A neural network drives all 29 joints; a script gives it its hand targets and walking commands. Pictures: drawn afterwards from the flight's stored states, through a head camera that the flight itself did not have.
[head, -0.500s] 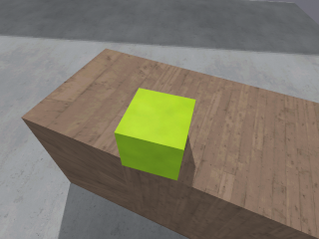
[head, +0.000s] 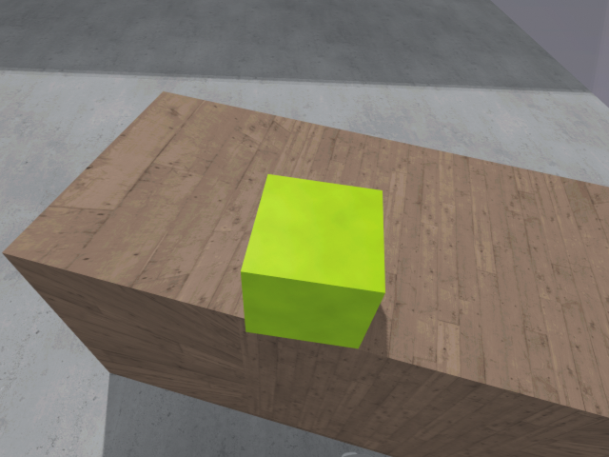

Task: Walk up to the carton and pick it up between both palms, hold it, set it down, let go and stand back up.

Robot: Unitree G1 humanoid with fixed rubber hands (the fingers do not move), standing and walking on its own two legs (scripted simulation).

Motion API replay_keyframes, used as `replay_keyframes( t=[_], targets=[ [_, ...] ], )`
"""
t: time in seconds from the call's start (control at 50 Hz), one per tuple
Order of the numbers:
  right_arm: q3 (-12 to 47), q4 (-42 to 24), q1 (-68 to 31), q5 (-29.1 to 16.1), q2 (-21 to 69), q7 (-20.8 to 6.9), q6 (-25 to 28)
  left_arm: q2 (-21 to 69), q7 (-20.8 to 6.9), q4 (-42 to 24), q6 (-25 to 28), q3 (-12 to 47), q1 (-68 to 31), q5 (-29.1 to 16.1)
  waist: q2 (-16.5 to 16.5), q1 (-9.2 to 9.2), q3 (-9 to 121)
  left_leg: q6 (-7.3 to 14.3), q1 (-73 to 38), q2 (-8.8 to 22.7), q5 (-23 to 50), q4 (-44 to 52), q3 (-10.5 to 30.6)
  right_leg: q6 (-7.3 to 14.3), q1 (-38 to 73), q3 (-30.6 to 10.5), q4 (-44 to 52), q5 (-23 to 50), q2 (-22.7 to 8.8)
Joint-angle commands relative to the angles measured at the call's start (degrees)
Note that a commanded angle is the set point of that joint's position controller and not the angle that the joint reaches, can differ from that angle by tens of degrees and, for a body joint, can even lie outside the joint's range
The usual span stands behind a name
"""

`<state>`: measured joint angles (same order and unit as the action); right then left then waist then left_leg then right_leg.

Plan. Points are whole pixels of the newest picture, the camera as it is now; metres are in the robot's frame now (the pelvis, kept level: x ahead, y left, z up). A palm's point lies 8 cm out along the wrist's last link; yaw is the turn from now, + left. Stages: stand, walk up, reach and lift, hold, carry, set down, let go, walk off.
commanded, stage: walk up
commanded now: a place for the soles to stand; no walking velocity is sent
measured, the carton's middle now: (313, 261) +0.43 +0.00 -0.04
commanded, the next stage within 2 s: none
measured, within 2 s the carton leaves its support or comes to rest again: neither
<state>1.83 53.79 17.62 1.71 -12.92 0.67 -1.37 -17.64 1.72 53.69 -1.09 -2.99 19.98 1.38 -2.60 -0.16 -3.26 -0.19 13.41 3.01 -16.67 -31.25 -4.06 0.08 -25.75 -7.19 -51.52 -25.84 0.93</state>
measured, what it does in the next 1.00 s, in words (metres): steps on the spot: right foot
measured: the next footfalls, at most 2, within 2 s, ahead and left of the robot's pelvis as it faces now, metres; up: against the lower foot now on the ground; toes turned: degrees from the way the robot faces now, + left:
right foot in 0.22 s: +0.08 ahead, -0.10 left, +0.00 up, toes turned -9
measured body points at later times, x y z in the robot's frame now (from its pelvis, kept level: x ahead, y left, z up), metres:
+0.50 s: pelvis +0.04 +0.00 +0.00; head +0.05 +0.00 +0.45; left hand +0.15 +0.25 -0.14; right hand +0.08 -0.26 -0.14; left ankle +0.00 +0.12 -0.73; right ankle +0.05 -0.10 -0.73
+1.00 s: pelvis +0.04 -0.02 +0.00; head +0.05 -0.04 +0.45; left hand +0.11 +0.23 -0.14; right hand -0.03 -0.27 -0.15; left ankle +0.01 +0.12 -0.73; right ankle +0.05 -0.10 -0.73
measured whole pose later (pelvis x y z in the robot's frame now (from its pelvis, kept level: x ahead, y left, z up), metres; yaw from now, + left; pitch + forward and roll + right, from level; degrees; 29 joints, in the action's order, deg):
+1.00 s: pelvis +0.04 -0.02 +0.00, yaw -13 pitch +0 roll +1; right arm 2.3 59.4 18.9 1.2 -15.2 0.9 -0.8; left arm -13.3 1.8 57.5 0.3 0.3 17.5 -0.2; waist 0.5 0.0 -0.8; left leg -1.8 5.9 5.2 -18.5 -24.7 -12.6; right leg 3.4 -16.7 -7.3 -29.1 -12.2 6.3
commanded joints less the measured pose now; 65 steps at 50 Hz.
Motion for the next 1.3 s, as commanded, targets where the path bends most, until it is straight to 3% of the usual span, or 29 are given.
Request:
replay_keyframes(
  t=[0.0,0.04,0.06,0.1,0.18,0.2,0.24,0.26,0.32,0.36,0.4,0.42,0.46,0.5,0.52,0.58,0.62,0.68,0.72,0.82,0.88,0.9,1.08,1.1,1.16,1.22,1.24,1.26,1.28],
  targets=[
    [-1.87,-3.58,-2.37,0.37,-10.43,0.63,2.78,-0.41,-0.62,0.08,1.33,0.30,7.15,-0.57,11.34,-2.20,-2.49,6.68,-2.78,11.68,-0.35,16.79,11.86,-0.20,-4.19,0.25,-0.33,4.31,-1.44],
    [-1.56,-3.08,1.88,-0.09,-7.98,0.60,3.65,-0.05,-1.21,0.00,1.07,0.06,3.56,0.50,8.62,0.58,-1.44,6.75,-3.71,14.84,16.76,13.09,10.59,-0.01,-2.70,2.12,-1.28,5.69,-0.37],
    [-1.81,-2.61,0.71,-0.13,-8.93,0.90,3.73,1.66,-0.86,-0.88,1.65,0.34,3.13,-0.01,10.62,-0.61,-1.51,6.04,-7.04,13.13,29.04,10.39,6.57,0.34,-3.56,2.17,1.82,7.30,0.02],
    [-1.64,-1.60,3.30,0.12,-7.84,0.85,3.56,2.40,-0.02,-2.34,1.35,0.40,0.74,0.32,11.49,0.40,0.59,8.42,-6.96,14.62,34.12,7.86,5.33,-0.11,-0.78,4.82,5.70,6.81,-0.98],
    [-3.09,-2.96,0.13,0.56,-11.43,1.17,2.32,3.65,-0.53,-4.05,1.49,1.40,-0.98,0.33,11.18,-0.38,0.26,7.47,-1.68,11.54,25.16,3.59,4.49,0.98,10.19,7.80,22.78,16.13,-0.17],
    [-2.84,-2.94,1.14,0.07,-10.40,0.41,2.31,0.81,-0.65,-4.10,1.47,0.97,0.62,0.75,9.48,-0.34,2.35,5.50,0.84,11.11,20.07,2.10,3.16,2.01,16.40,5.17,23.08,23.07,-2.14],
    [-0.91,-4.74,3.09,0.02,-4.65,-0.07,2.05,-4.84,-0.46,-1.63,1.60,0.04,3.23,-0.14,-3.04,0.27,5.54,0.57,6.22,3.24,-3.99,-4.17,-0.14,7.44,23.64,-6.63,24.42,39.18,-11.65],
    [-0.56,-4.08,1.06,0.28,-3.53,0.49,1.19,-5.76,-0.15,-2.08,1.59,-0.25,3.49,-0.55,-4.94,-2.20,4.64,-0.18,3.62,1.35,-7.23,-3.52,-0.41,9.60,16.79,-12.12,27.53,32.92,-14.15],
    [-0.54,-2.71,2.76,-0.30,-6.62,0.57,2.26,-2.47,0.14,-2.64,1.64,1.39,-3.54,-1.34,-1.41,1.77,4.70,0.85,-5.07,4.18,5.82,5.69,1.34,6.88,14.29,-4.06,25.13,37.78,-8.54],
    [-1.62,-2.16,0.68,-0.34,-9.09,0.71,3.25,-1.04,0.00,-1.78,2.17,1.69,-3.73,-1.26,3.07,1.04,5.13,2.33,-7.96,6.97,18.95,6.61,2.53,4.25,13.54,0.11,21.17,39.62,-5.44],
    [-2.02,-1.43,1.47,-0.57,-9.94,0.59,2.89,-2.52,-0.35,-1.16,1.96,0.90,-2.60,-1.24,0.69,1.21,5.96,3.21,-10.66,7.50,21.22,4.86,1.29,3.08,10.91,0.73,20.22,37.56,-3.92],
    [-1.36,-1.45,2.59,-0.56,-7.87,0.32,2.29,-1.60,-0.51,-0.57,1.84,1.41,-4.60,-0.54,3.17,2.46,5.74,2.56,-9.29,8.04,20.39,6.14,1.24,3.78,10.32,1.15,19.62,36.03,-3.55],
    [-1.62,-0.94,0.67,-0.64,-9.07,0.40,1.98,-0.79,-0.24,-1.40,2.10,1.34,-4.59,-0.81,6.31,0.74,3.04,2.17,-6.12,7.15,21.79,7.32,-0.62,3.47,13.04,0.46,18.91,36.13,-3.52],
    [-1.19,-1.17,0.07,0.05,-8.47,0.74,1.57,-1.98,-0.17,-1.22,1.76,0.71,-3.24,-0.89,1.71,0.11,3.11,3.00,-7.17,8.60,14.14,6.51,-0.20,3.35,10.41,1.11,18.51,34.01,-3.02],
    [-1.37,-1.41,-1.31,-0.44,-8.80,0.49,1.29,-1.19,-0.03,-1.61,1.87,1.26,-2.46,-0.55,6.46,-0.25,3.58,2.66,-5.50,8.36,11.06,7.44,-1.31,3.74,9.95,-0.06,18.43,32.30,-2.75],
    [-1.75,-0.89,-1.00,0.01,-9.31,0.30,0.55,-2.05,-0.41,-1.40,1.40,1.46,-5.50,-0.50,5.30,0.92,-1.48,3.93,-3.18,9.04,-4.21,12.72,-0.58,3.15,5.57,-0.94,18.71,23.15,-1.04],
    [-1.53,-1.32,-2.29,-0.05,-8.86,0.41,0.26,-2.01,0.13,-0.05,1.48,1.42,-1.40,-0.87,4.85,-0.64,-4.06,4.86,-2.22,10.13,-9.01,14.35,0.35,2.80,4.71,-1.81,21.31,15.78,-0.87],
    [-1.88,0.15,-0.03,-0.32,-10.19,0.09,0.40,-1.99,-0.27,-0.77,2.72,1.64,-0.49,-0.95,-1.27,0.41,2.44,3.62,-10.04,6.86,-1.65,7.19,-4.44,3.48,6.46,-5.69,23.62,28.84,-2.70],
    [-0.87,-0.11,0.33,-0.68,-6.60,0.08,0.31,-5.86,0.27,-0.29,2.28,1.15,0.56,-1.45,-3.49,1.17,3.15,2.31,-8.99,2.54,-6.46,4.68,-3.34,5.28,5.84,-14.94,29.74,27.80,-5.60],
    [-1.06,2.46,3.22,-0.23,-7.40,0.33,1.20,-3.56,0.27,0.42,1.74,1.66,-0.51,-1.81,0.60,1.66,2.54,2.58,-10.51,4.11,-3.85,8.64,-1.60,4.38,5.59,-13.31,31.26,20.97,-4.92],
    [-0.55,2.59,3.43,-0.78,-8.58,0.54,1.26,-3.62,-0.02,1.86,1.56,1.60,-1.05,-1.63,-3.38,1.10,1.71,3.28,-9.47,6.99,-4.71,11.44,-0.49,3.05,4.90,-8.07,30.02,16.64,-0.88],
    [-1.33,2.76,2.25,-0.06,-10.61,0.69,1.34,-2.92,0.21,1.64,1.80,1.65,-0.82,-1.54,0.83,-0.57,-0.34,2.83,-8.52,6.70,-4.26,12.41,-2.41,3.66,5.77,-7.16,27.52,20.28,-0.97],
    [-0.57,4.60,4.33,-0.14,-8.35,0.74,1.05,-2.71,0.67,2.71,1.95,2.24,1.62,-1.75,2.26,0.83,-0.04,2.97,-8.97,6.88,-3.73,11.68,-1.55,3.18,4.50,-8.91,27.47,21.52,-1.59],
    [-0.29,5.06,3.12,-0.34,-7.38,0.75,0.78,-4.10,0.83,3.22,2.21,1.91,1.92,-2.28,1.37,-0.98,-0.76,2.94,-8.89,6.72,-3.37,10.26,-2.83,2.33,4.29,-9.28,27.95,22.14,-1.44],
    [-0.82,5.69,6.06,-0.58,-8.80,0.67,1.01,-3.58,1.19,2.68,2.30,1.99,0.53,-1.73,-0.02,1.80,1.46,3.04,-10.42,6.47,-2.19,9.33,-3.00,3.63,3.78,-11.51,27.65,22.60,-2.22],
    [-0.27,5.14,4.61,-0.50,-6.87,0.67,0.89,-3.18,0.85,3.22,2.10,2.30,0.91,-2.18,4.13,0.60,1.75,2.64,-9.96,6.69,3.19,10.06,-3.24,3.52,6.38,-8.89,23.81,30.29,-1.11],
    [-0.84,5.54,4.69,0.10,-7.83,0.91,1.05,-2.61,1.01,2.94,2.21,2.08,-0.10,-2.14,1.24,0.86,1.34,3.17,-10.61,8.88,3.30,10.32,-2.90,4.05,4.33,-6.77,22.65,27.64,-0.76],
    [-1.61,6.72,3.17,0.02,-10.95,0.50,0.03,-2.04,0.82,1.62,2.81,2.27,0.92,-0.76,4.24,-1.16,-0.53,2.56,-8.33,6.88,-1.10,10.09,-5.19,3.05,4.43,-9.67,24.06,24.51,-0.65],
    [-1.24,6.29,3.61,-0.22,-9.26,0.39,-0.35,-3.49,1.08,1.95,2.64,1.85,1.13,-0.34,1.26,0.81,0.41,1.62,-7.37,4.92,-3.81,6.89,-5.61,4.27,5.25,-11.87,24.85,24.20,-2.42]
  ],
)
